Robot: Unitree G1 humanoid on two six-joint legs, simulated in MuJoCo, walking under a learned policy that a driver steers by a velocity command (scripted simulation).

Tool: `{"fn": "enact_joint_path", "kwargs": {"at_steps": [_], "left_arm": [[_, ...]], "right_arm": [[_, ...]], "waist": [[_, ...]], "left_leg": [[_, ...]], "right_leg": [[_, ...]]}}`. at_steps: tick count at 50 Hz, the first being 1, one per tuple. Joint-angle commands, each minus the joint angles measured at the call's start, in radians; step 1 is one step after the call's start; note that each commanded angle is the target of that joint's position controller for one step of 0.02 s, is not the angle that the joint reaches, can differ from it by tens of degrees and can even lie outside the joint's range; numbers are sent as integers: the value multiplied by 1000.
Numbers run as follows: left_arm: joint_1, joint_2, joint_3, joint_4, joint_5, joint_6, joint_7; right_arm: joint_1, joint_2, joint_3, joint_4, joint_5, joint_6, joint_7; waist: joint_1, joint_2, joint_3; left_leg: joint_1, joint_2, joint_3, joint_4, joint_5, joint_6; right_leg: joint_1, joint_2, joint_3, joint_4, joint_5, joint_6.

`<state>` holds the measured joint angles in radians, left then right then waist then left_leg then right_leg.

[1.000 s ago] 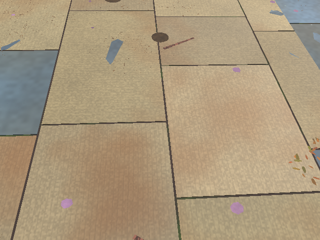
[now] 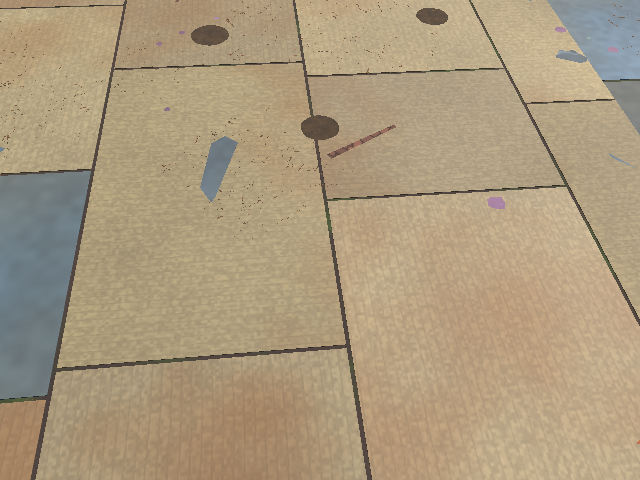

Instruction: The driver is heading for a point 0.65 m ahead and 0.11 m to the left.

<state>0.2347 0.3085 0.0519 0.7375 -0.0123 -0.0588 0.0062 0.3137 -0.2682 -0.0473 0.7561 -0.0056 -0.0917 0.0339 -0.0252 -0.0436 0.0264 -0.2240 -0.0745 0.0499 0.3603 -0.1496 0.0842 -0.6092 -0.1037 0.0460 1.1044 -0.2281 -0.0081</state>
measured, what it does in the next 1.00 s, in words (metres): walks ahead, turning left: right foot, then left foot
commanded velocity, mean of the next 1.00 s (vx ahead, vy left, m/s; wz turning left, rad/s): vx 0.46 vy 0.00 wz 0.23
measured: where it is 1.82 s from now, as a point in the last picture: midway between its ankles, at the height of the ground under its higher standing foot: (316, 407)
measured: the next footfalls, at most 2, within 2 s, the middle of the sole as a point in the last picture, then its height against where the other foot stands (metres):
right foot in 0.34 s outside the picture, level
left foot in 0.86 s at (261, 415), level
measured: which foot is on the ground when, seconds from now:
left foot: down 0.00-0.36, up 0.38-0.84, down 0.86-1.00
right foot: up 0.00-0.32, down 0.34-0.86, up 0.88-1.00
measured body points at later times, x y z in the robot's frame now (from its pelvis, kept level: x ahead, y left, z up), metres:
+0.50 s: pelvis +0.29 -0.06 +0.00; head +0.31 -0.07 +0.45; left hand +0.40 +0.21 -0.10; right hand +0.37 -0.34 -0.13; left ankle +0.23 +0.09 -0.65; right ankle +0.33 -0.15 -0.74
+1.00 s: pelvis +0.54 +0.02 -0.01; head +0.58 +0.05 +0.43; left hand +0.55 +0.32 -0.14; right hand +0.77 -0.18 -0.11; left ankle +0.59 +0.11 -0.74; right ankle +0.48 -0.16 -0.64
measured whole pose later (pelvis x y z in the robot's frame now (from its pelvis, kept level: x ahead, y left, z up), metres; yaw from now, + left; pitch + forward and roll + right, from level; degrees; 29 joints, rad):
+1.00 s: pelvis +0.54 +0.02 -0.01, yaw +17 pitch +2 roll -1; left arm 0.20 0.31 0.05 0.82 -0.01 -0.06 0.01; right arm 0.14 -0.28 -0.05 0.67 0.00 -0.04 0.03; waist 0.01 -0.01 0.09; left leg -0.42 -0.06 0.04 0.53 -0.14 0.09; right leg -0.42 -0.06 0.02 1.22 -0.50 0.04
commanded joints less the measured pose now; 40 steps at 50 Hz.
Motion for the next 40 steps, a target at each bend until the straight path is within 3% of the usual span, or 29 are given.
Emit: {"fn": "enact_joint_path", "kwargs": {"at_steps": [1, 6, 11, 14, 15, 16, 17, 18, 19, 20, 21, 22, 23, 25, 27, 29, 32, 34, 38, 40], "left_arm": [[27, 50, 13, -49, 14, 0, 6], [-149, 18, -2, -89, 8, -26, -12], [-286, 20, -6, -145, -5, -40, -45], [-260, 46, 1, -153, -5, -46, -58], [-199, 68, 12, -140, -2, -48, -56], [-60, 107, 34, -101, 1, -48, -48], [123, 171, 56, -65, 12, -47, -37], [216, 265, 81, -46, 23, -40, -32], [237, 164, 56, -46, 15, -35, -29], [173, 124, 39, -47, 13, -33, -24], [104, 100, 30, -53, 14, -31, -22], [48, 71, 22, -49, 17, -34, -25], [11, 50, 17, -49, 23, -45, -26], [-19, 46, 22, -34, 24, -61, -28], [-23, 65, 30, -13, 27, -71, -26], [-13, 77, 35, 6, 30, -71, -19], [-8, 97, 39, 19, 25, -63, -7], [31, 117, 45, 37, 19, -54, -1], [78, 146, 59, 69, -2, -21, 4], [51, 171, 66, 63, -7, -2, 12]], "right_arm": [[-63, -137, -33, -60, 3, -29, -9], [22, -170, -37, -18, 19, -10, -25], [110, -185, -40, 34, 24, 19, -29], [106, -203, -46, 48, 27, 37, -36], [89, -214, -48, 46, 26, 41, -38], [73, -205, -42, 44, 24, 46, -40], [72, -160, -21, 21, 10, 43, -41], [190, -44, 16, -3, 10, 21, -33], [147, -105, 3, 17, 28, 3, -30], [55, -176, -21, -14, 56, -4, -27], [-5, -169, -19, -31, 55, -5, -28], [-34, -155, -21, -37, 40, 1, -29], [-10, -145, -28, -28, 35, 16, -31], [37, -102, -23, -6, 38, 45, -32], [14, -87, -23, -18, 34, 59, -38], [-32, -82, -23, -36, 28, 58, -37], [-124, -60, -15, -62, 27, 46, -17], [-204, -43, -7, -93, 25, 43, -3], [-289, -54, -9, -154, 27, 44, 21], [-266, -79, -23, -170, 22, 47, 29]], "waist": [[42, 92, 11], [-30, 76, 37], [-77, 82, 64], [-42, 116, 32], [-2, 131, -11], [74, 121, -104], [149, 78, -255], [118, -170, -407], [156, -165, -441], [153, -107, -270], [120, -43, -177], [89, -15, -95], [50, -47, -69], [17, -50, -42], [7, -29, -7], [16, -18, 11], [47, -9, 30], [83, 8, 52], [99, 10, 74], [62, -17, 46]], "left_leg": [[-11, 276, -255, -260, 13, 177], [59, 248, -153, -254, 88, 132], [223, 303, -163, -182, 134, 126], [306, 331, -176, -97, 305, 100], [311, 317, -160, -20, 475, 86], [275, 270, -116, 144, 611, 60], [82, 222, -92, 406, 456, 25], [-363, 48, -45, 800, -84, -56], [-482, 35, -194, 934, -407, -54], [-554, 86, -203, 973, -352, -46], [-536, 138, -167, 934, -267, -46], [-510, 166, -158, 868, -205, -53], [-448, 195, -167, 829, -156, -58], [-385, 200, -160, 813, -113, -76], [-422, 203, -172, 770, -52, -90], [-466, 199, -178, 672, 47, -98], [-431, 188, -118, 460, 209, -89], [-434, 183, -78, 370, 241, -77], [-491, 168, -40, 279, 144, -36], [-417, 116, 15, 260, 46, -3]], "right_leg": [[-73, -52, 36, -101, 141, 25], [-49, -12, -10, -414, 363, 31], [-76, 22, -23, -558, 296, 5], [-3, 53, -40, -609, 169, -36], [99, 83, -66, -625, 140, -57], [303, 110, -92, -654, 167, -90], [636, -16, 33, -597, 213, -151], [1042, -281, 495, -636, 30, -304], [1039, -315, 666, -755, -66, -303], [910, -286, 503, -779, -72, -253], [765, -246, 370, -805, -14, -225], [637, -203, 282, -851, 40, -211], [555, -173, 208, -888, 82, -195], [461, -152, 112, -946, 162, -199], [435, -150, 30, -974, 251, -200], [459, -138, -44, -982, 309, -193], [479, -107, -148, -991, 321, -162], [524, -129, -174, -991, 321, -159], [690, -183, -204, -924, 415, -142], [726, -183, -234, -809, 722, -116]]}}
